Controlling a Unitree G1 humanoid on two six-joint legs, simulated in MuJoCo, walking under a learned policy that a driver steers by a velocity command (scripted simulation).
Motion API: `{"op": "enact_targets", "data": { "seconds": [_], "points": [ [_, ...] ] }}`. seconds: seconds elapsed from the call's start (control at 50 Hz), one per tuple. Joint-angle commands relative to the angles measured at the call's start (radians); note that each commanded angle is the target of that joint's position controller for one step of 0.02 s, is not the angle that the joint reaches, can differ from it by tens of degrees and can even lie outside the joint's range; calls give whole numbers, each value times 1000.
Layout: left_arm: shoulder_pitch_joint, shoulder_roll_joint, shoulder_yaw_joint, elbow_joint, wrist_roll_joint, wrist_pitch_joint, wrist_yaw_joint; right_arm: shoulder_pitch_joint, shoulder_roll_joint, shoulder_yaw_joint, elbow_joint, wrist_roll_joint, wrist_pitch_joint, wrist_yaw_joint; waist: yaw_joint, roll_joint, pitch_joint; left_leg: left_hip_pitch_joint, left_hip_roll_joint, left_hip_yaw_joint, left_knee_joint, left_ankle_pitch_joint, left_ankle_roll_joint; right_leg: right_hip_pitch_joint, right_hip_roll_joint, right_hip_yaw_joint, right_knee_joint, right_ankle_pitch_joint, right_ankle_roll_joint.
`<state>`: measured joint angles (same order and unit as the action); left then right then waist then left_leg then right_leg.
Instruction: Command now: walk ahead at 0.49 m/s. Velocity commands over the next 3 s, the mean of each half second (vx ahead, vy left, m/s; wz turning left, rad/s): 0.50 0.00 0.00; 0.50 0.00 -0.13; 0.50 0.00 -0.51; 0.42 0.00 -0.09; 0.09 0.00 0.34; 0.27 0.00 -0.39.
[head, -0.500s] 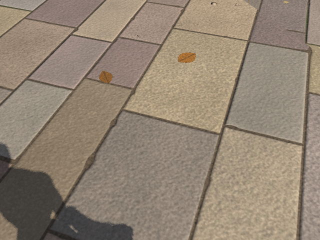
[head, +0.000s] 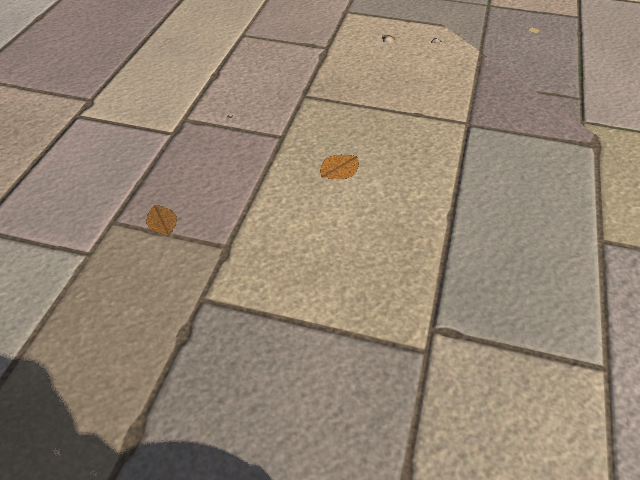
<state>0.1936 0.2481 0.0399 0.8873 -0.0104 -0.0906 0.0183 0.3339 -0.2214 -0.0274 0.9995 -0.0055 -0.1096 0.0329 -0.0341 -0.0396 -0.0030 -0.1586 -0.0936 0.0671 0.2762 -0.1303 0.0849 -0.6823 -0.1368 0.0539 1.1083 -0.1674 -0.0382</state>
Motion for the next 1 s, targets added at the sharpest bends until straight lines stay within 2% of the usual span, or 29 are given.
{"op": "enact_targets", "data": {
  "seconds": [0.02,0.1,0.16,0.2,0.24,0.26,0.28,0.3,0.32,0.34,0.36,0.38,0.4,0.42,0.46,0.52,0.64,0.7,0.76,0.8,0.82,0.84,0.86,0.88,0.9,0.92,0.96,0.98,1.0],
  "points": [
    [17,44,13,-44,10,-1,3,-34,-139,-23,-57,3,-14,-21,40,69,57,-86,283,-205,-189,84,168,-25,-33,3,-158,164,22],
    [-137,29,6,-83,-1,-10,-11,44,-163,-27,-39,19,-2,-33,-17,78,63,-3,271,-160,-177,85,130,17,17,-39,-420,281,31],
    [-220,32,1,-113,-10,-14,-29,95,-168,-30,-17,25,10,-34,-46,87,85,92,303,-166,-140,68,125,12,35,-44,-514,244,27],
    [-248,43,2,-133,-12,-21,-43,109,-172,-34,-8,26,21,-37,-44,92,91,158,335,-179,-99,79,116,12,43,-42,-560,176,6],
    [-210,67,10,-135,-12,-30,-52,93,-186,-40,-8,27,31,-39,-11,110,70,193,354,-188,-38,163,99,91,65,-56,-598,97,-23],
    [-140,90,22,-119,-11,-34,-52,69,-192,-41,-14,25,36,-39,35,119,31,188,338,-169,44,316,83,201,95,-82,-619,75,-42],
    [19,134,48,-69,-10,-36,-47,55,-172,-33,-21,18,41,-39,108,105,-63,151,281,-124,229,461,58,407,125,-102,-632,77,-70],
    [228,220,74,-26,1,-36,-38,49,-132,-14,-51,1,39,-38,181,12,-224,-41,215,-63,548,310,18,724,-36,79,-612,98,-141],
    [315,305,93,3,9,-28,-43,170,6,25,-57,6,13,-26,128,-272,-352,-465,29,-42,906,-269,-50,1084,-259,551,-721,-67,-303],
    [304,197,65,-3,6,-29,-44,135,-95,4,-42,30,-13,-23,150,-194,-357,-585,61,-191,1053,-412,-33,1080,-262,673,-806,-140,-292],
    [204,149,48,-23,4,-31,-42,35,-166,-15,-75,51,-28,-20,132,-133,-210,-647,117,-185,1075,-332,-12,951,-229,514,-811,-77,-238],
    [111,121,36,-45,5,-29,-42,-23,-165,-17,-89,48,-29,-27,99,-44,-142,-605,172,-155,1036,-237,-13,807,-190,379,-831,33,-211],
    [59,92,28,-52,9,-28,-47,-53,-152,-22,-94,31,-22,-33,72,-3,-81,-566,202,-143,969,-179,-19,686,-148,290,-866,110,-197],
    [42,69,20,-47,17,-30,-51,-38,-136,-26,-94,24,-8,-34,39,-23,-64,-504,229,-148,921,-139,-20,614,-116,226,-898,143,-182],
    [66,71,21,-24,15,-35,-54,-6,-92,-24,-85,23,17,-36,15,-29,-42,-458,233,-132,870,-109,-31,551,-90,159,-941,208,-191],
    [113,111,32,5,15,-34,-40,-87,-91,-29,-117,14,30,-39,18,-9,6,-541,242,-124,748,-11,-55,547,-89,101,-976,278,-200],
    [194,127,33,42,3,-19,-17,-303,-70,-24,-178,16,22,-27,77,-18,54,-538,205,-85,411,231,-64,585,-55,15,-1005,221,-159],
    [245,132,36,72,-3,-10,-15,-386,-71,-20,-204,23,18,-15,104,-21,84,-545,188,-74,324,225,-56,660,-79,12,-988,197,-156],
    [266,136,42,93,-8,3,-8,-441,-80,-21,-236,26,6,2,104,-23,104,-547,180,-83,266,152,-31,741,-121,32,-935,231,-147],
    [248,150,48,93,-11,13,-5,-402,-104,-30,-236,25,-4,8,66,-37,80,-449,154,-74,229,82,-14,754,-130,54,-874,323,-133],
    [222,162,50,85,-10,17,-4,-332,-128,-43,-220,24,-9,7,23,-51,39,-331,123,-51,216,58,-2,739,-116,51,-802,458,-122],
    [200,150,45,76,-6,21,-5,-182,-169,-67,-173,23,-11,0,-50,-41,-49,-122,96,-30,204,65,18,689,-64,22,-643,566,-99],
    [184,114,29,50,6,20,-7,18,-240,-91,-129,10,-13,-12,-124,18,-199,200,224,-156,245,78,72,498,1,-20,-365,409,-62],
    [313,-25,-9,40,4,2,-14,127,-334,-113,-106,-6,-5,-16,-81,274,-363,590,492,-593,172,-50,216,94,172,-64,30,-132,13],
    [308,38,4,61,-21,-19,-17,128,-245,-88,-109,-3,-3,-14,-97,279,-415,579,523,-783,50,-139,230,-10,172,92,189,-407,5],
    [218,121,30,37,-46,-24,-15,38,-186,-70,-120,6,-6,-17,-80,215,-244,438,492,-618,34,-154,167,-86,117,91,240,-346,-9],
    [129,112,40,16,-30,-11,1,-116,-112,-48,-138,7,-10,-13,-17,116,-80,139,416,-373,-37,-63,101,-20,28,52,154,-175,-13],
    [145,93,48,21,-24,6,4,-149,-85,-41,-133,-2,-13,-11,17,133,-40,47,369,-275,-79,-34,72,41,1,58,111,-122,-19],
    [177,57,45,23,-26,21,1,-156,-89,-44,-123,-9,-15,-11,39,170,-32,-6,366,-229,-107,-14,78,88,-9,55,97,-96,-18]
  ]
}}
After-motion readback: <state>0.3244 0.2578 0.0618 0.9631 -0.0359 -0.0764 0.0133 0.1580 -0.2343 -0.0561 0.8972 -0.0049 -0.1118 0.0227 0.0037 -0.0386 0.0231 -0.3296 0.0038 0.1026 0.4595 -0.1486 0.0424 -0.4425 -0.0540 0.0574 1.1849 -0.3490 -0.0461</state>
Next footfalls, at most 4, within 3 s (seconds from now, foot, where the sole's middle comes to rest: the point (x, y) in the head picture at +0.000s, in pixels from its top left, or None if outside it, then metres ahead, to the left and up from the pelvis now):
0.30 right None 0.34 -0.17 -0.78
0.86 left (285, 425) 0.65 0.08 -0.78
1.42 right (405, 329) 0.89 -0.21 -0.78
1.94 left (370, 222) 1.25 -0.16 -0.78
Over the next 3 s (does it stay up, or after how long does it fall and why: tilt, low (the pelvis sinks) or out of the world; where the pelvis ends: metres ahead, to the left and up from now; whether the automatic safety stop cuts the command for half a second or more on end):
stays up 1.27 -0.32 -0.01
